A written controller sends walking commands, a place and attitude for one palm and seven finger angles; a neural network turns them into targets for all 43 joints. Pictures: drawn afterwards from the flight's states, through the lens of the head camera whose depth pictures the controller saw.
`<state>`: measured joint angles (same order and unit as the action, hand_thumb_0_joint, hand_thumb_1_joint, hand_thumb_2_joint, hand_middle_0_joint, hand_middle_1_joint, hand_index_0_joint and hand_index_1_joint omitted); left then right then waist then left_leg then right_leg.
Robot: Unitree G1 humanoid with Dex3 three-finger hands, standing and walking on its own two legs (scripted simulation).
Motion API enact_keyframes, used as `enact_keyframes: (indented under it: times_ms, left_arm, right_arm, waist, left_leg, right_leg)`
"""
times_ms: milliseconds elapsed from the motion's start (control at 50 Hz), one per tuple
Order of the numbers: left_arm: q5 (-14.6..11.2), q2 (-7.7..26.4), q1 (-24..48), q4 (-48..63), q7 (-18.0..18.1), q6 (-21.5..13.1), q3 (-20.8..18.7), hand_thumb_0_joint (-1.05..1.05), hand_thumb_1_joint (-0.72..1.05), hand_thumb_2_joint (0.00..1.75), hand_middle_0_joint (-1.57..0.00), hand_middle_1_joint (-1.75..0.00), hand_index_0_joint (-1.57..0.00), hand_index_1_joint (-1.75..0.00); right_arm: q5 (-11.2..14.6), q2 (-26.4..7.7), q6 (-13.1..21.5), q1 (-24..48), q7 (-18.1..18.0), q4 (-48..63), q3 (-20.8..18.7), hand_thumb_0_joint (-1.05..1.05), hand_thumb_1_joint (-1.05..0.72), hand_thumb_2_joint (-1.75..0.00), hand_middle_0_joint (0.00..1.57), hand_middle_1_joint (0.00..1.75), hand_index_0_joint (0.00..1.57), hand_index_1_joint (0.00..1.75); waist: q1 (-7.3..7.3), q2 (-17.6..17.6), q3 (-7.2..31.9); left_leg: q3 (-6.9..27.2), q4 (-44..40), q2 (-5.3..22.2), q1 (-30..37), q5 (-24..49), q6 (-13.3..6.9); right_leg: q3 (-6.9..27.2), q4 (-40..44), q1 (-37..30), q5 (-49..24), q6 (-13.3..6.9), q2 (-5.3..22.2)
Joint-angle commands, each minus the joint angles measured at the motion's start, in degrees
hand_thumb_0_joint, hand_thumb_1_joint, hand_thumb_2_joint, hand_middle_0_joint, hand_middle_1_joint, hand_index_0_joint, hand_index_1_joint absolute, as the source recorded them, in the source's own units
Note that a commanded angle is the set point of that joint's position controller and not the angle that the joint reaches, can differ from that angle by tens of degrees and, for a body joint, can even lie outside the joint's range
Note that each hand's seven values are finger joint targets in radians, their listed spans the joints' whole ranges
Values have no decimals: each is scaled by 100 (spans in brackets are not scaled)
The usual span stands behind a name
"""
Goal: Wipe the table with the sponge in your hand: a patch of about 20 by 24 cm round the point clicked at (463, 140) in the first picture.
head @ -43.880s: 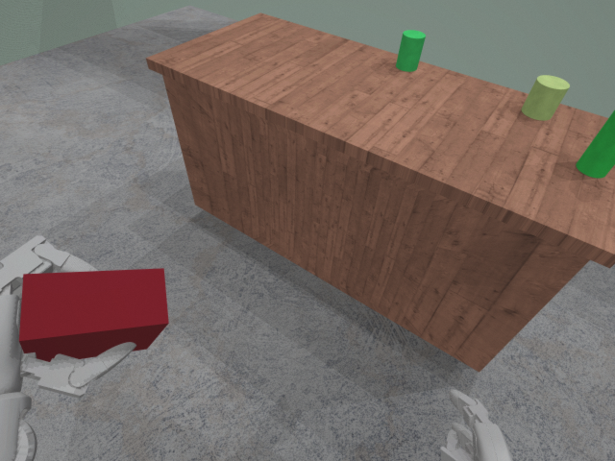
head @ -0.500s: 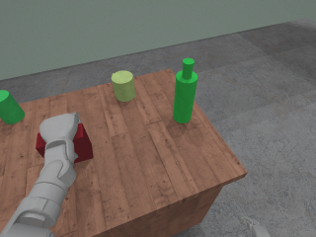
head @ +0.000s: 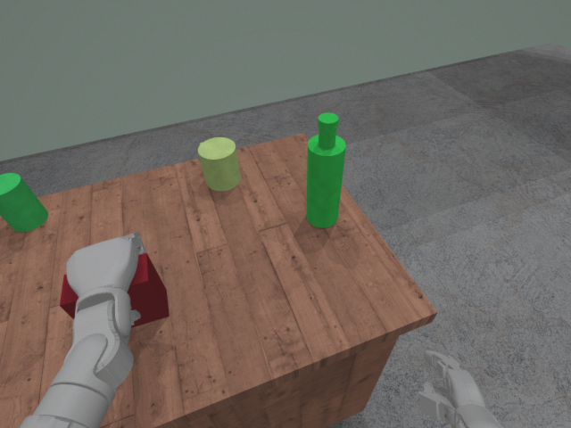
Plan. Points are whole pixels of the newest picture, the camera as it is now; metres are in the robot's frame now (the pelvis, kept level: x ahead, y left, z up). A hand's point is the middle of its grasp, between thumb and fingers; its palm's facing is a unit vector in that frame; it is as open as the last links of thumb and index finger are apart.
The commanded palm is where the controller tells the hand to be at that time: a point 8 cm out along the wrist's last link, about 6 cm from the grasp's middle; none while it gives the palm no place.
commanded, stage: wipe back along the first lane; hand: left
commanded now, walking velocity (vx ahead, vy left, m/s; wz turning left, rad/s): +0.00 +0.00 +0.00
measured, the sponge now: (123, 302) +0.28 +0.30 +0.00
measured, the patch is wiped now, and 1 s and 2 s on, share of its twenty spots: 1.00 1.00 1.00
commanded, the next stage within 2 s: lift the sponge slowly off the table in 0.64 s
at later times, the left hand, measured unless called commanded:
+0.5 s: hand (124, 310) +0.25 +0.27 +0.04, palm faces +0.02 -0.09 -1.00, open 9.7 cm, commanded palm +0.21 +0.25 +0.08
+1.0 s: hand (128, 319) +0.23 +0.26 +0.04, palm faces +0.02 -0.13 -0.99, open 9.7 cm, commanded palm +0.19 +0.24 +0.10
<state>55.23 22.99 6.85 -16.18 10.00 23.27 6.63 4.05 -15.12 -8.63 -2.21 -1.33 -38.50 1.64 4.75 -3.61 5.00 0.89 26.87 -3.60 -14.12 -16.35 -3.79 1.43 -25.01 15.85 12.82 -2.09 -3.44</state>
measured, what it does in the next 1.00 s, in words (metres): stands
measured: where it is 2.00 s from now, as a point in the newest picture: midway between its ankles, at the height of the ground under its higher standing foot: outside the picture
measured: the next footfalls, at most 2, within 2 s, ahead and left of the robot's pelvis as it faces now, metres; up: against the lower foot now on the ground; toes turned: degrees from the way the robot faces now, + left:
none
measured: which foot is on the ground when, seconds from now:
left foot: down 0.00-1.00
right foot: down 0.00-1.00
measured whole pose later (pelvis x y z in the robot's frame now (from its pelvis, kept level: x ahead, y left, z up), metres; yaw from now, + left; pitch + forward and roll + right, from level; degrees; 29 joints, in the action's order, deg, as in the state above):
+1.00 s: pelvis +0.00 +0.00 +0.00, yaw -1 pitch +0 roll -1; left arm 54.8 20.8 -7.6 2.6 8.9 29.4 11.1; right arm 3.6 -14.9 -8.1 -0.7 0.2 -38.8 1.6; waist 6.0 -4.4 3.3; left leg 0.0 25.7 -3.7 -9.6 -16.3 -3.9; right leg 2.5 -25.4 12.3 13.2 -2.1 -3.5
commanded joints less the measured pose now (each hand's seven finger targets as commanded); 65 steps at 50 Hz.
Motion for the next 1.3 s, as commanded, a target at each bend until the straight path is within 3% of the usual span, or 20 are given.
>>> enact_keyframes:
  times_ms: [0, 140, 260, 360, 480, 520, 540, 620, 660, 760, 800, 820, 840, 940, 960, 1020, 1060, 1100, 1180, 1280]
  left_arm:
    - [-162, 599, 446, 810, -131, 162, -259, 0, 10, 130, -120, -160, -120, -160]
    - [-167, 211, 52, 1132, -122, 266, 52, 0, 10, 130, -120, -160, -120, -160]
    - [-233, 266, -458, 1363, -78, 379, -63, 0, 10, 130, -120, -160, -120, -160]
    - [-237, 74, -760, 1731, -89, 452, 117, 0, 10, 130, -120, -160, -120, -160]
    - [-164, 38, -602, 1863, -123, 609, 276, 0, 10, 130, -120, -160, -120, -160]
    - [-184, 20, -653, 2068, -134, 614, 284, 0, 10, 130, -120, -160, -120, -160]
    - [-154, 12, -736, 1973, -141, 622, 315, 0, 10, 130, -120, -160, -120, -160]
    - [-201, -93, -1125, 2223, -156, 560, 386, 0, 10, 130, -120, -160, -120, -160]
    - [-198, -67, -1142, 2120, -142, 543, 370, 0, 10, 130, -120, -160, -120, -160]
    - [-163, -199, -962, 2394, -112, 582, 545, 0, 10, 130, -120, -160, -120, -160]
    - [-174, 109, -888, 2583, -87, 577, 259, 0, 10, 130, -120, -160, -120, -160]
    - [-174, 73, -970, 2656, -80, 600, 282, 0, 10, 130, -120, -160, -120, -160]
    - [-158, -19, -896, 2608, -99, 600, 406, 0, 10, 130, -120, -160, -120, -160]
    - [-165, 302, -878, 2705, -107, 604, 85, 0, 10, 130, -120, -160, -120, -160]
    - [-161, 238, -840, 2718, -127, 603, 158, 0, 10, 130, -120, -160, -120, -160]
    - [-108, 476, -628, 2954, -131, 585, -28, 0, 10, 130, -120, -160, -120, -160]
    - [-101, 452, -834, 2990, -145, 538, -12, 0, 10, 130, -120, -160, -120, -160]
    - [-94, 658, -727, 3156, -148, 508, -177, 0, 10, 130, -120, -160, -120, -160]
    - [-14, 516, -713, 3334, -158, 479, 14, 0, 10, 130, -120, -160, -120, -160]
    - [76, 732, -253, 3429, -122, 438, -148, 0, 10, 130, -120, -160, -120, -160]
  right_arm:
    - [15, -697, 309, 1053, -48, 912, -224, 0, -90, -90, 20, 30, 20, 30]
    - [3, -648, 371, 1193, -33, 972, -208, 0, -90, -90, 20, 30, 20, 30]
    - [16, -623, 388, 1324, -5, 978, -190, 0, -90, -90, 20, 30, 20, 30]
    - [11, -592, 395, 1400, 46, 1022, -176, 0, -90, -90, 20, 30, 20, 30]
    - [20, -581, 365, 1482, 56, 1012, -142, 0, -90, -90, 20, 30, 20, 30]
    - [19, -568, 374, 1488, 65, 1063, -167, 0, -90, -90, 20, 30, 20, 30]
    - [29, -563, 385, 1522, 73, 1054, -139, 0, -90, -90, 20, 30, 20, 30]
    - [16, -549, 393, 1518, 139, 1093, -164, 0, -90, -90, 20, 30, 20, 30]
    - [16, -554, 394, 1499, 148, 1048, -157, 0, -90, -90, 20, 30, 20, 30]
    - [8, -538, 401, 1531, 170, 1090, -172, 0, -90, -90, 20, 30, 20, 30]
    - [-4, -563, 402, 1554, 163, 1069, -190, 0, -90, -90, 20, 30, 20, 30]
    - [0, -540, 406, 1553, 163, 1115, -193, 0, -90, -90, 20, 30, 20, 30]
    - [-5, -520, 420, 1564, 161, 1107, -166, 0, -90, -90, 20, 30, 20, 30]
    - [-11, -523, 427, 1585, 129, 1067, -149, 0, -90, -90, 20, 30, 20, 30]
    - [-16, -520, 424, 1606, 121, 1051, -135, 0, -90, -90, 20, 30, 20, 30]
    - [-36, -529, 429, 1592, 104, 1039, -149, 0, -90, -90, 20, 30, 20, 30]
    - [-49, -499, 470, 1625, 111, 1030, -141, 0, -90, -90, 20, 30, 20, 30]
    - [-61, -528, 474, 1663, 101, 1002, -140, 0, -90, -90, 20, 30, 20, 30]
    - [-81, -490, 509, 1687, 118, 1010, -135, 0, -90, -90, 20, 30, 20, 30]
    - [-111, -490, 532, 1713, 55, 922, -130, 0, -90, -90, 20, 30, 20, 30]
  waist:
    - [32, 461, 1013]
    - [70, 612, 979]
    - [155, 606, 826]
    - [170, 543, 766]
    - [130, 541, 487]
    - [151, 462, 624]
    - [161, 431, 512]
    - [195, 445, 744]
    - [168, 659, 595]
    - [163, 407, 606]
    - [181, 366, 759]
    - [222, 365, 862]
    - [178, 509, 742]
    - [218, 505, 659]
    - [196, 413, 564]
    - [216, 217, 728]
    - [253, 285, 752]
    - [240, 155, 780]
    - [256, 105, 672]
    - [247, 258, 683]
  left_leg:
    - [441, -245, 186, 192, 1886, 212]
    - [458, -246, 207, 250, 1829, 204]
    - [467, -303, 222, 245, 1761, 214]
    - [499, -326, 252, 310, 1834, 225]
    - [534, -420, 270, 293, 1537, 206]
    - [531, -435, 277, 351, 1493, 173]
    - [539, -426, 268, 342, 1534, 186]
    - [544, -377, 284, 382, 1751, 196]
    - [548, -353, 285, 337, 1734, 190]
    - [567, -355, 293, 409, 1774, 182]
    - [577, -363, 290, 445, 1846, 191]
    - [565, -367, 287, 457, 1857, 164]
    - [566, -337, 274, 463, 1899, 151]
    - [555, -406, 248, 447, 1767, 123]
    - [545, -434, 245, 458, 1744, 132]
    - [552, -482, 249, 516, 1743, 115]
    - [533, -438, 215, 585, 1882, 109]
    - [570, -502, 241, 620, 1851, 134]
    - [594, -506, 241, 714, 1973, 125]
    - [565, -562, 220, 797, 1817, 88]
  right_leg:
    - [430, 99, -863, -1833, -358, 151]
    - [411, 105, -792, -1673, -345, 135]
    - [418, 119, -831, -1581, -345, 127]
    - [392, 108, -817, -1559, -342, 115]
    - [412, 192, -644, -1094, -343, 79]
    - [367, 168, -724, -997, -347, 58]
    - [401, 172, -685, -1038, -362, 59]
    - [389, 72, -850, -1297, -360, 45]
    - [439, 106, -760, -1361, -352, 48]
    - [418, 75, -722, -1335, -364, 51]
    - [502, 50, -884, -1474, -381, 39]
    - [436, 39, -961, -1443, -365, 54]
    - [474, 60, -903, -1546, -365, 62]
    - [562, 137, -1013, -1467, -365, 74]
    - [573, 176, -975, -1440, -365, 80]
    - [595, 177, -1092, -1361, -385, 63]
    - [639, 198, -1182, -1592, -386, 81]
    - [703, 209, -1237, -1531, -397, 64]
    - [681, 286, -1174, -1528, -408, 66]
    - [773, 411, -1222, -1382, -401, 75]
